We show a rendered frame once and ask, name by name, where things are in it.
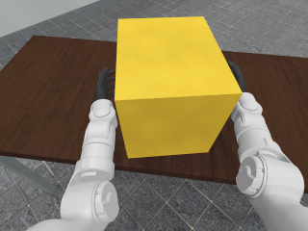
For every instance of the table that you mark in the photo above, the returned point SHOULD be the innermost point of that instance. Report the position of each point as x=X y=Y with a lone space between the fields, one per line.
x=48 y=87

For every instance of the robot right upper arm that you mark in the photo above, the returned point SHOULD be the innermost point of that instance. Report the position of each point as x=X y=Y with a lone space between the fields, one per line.
x=274 y=189

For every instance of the robot left upper arm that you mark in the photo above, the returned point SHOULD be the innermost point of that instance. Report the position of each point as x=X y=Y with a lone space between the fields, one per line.
x=88 y=206

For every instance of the robot right hand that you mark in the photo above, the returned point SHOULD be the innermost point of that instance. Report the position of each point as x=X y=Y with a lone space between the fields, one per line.
x=238 y=75

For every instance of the carton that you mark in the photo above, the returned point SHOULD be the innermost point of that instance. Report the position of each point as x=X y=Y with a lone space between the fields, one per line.
x=174 y=90

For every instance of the left robot forearm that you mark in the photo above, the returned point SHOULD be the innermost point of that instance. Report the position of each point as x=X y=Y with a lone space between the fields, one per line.
x=96 y=162

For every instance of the robot left hand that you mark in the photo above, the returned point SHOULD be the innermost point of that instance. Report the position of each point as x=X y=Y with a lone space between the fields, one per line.
x=101 y=88

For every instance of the right robot forearm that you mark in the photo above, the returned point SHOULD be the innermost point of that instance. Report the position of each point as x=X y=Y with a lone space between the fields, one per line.
x=252 y=133

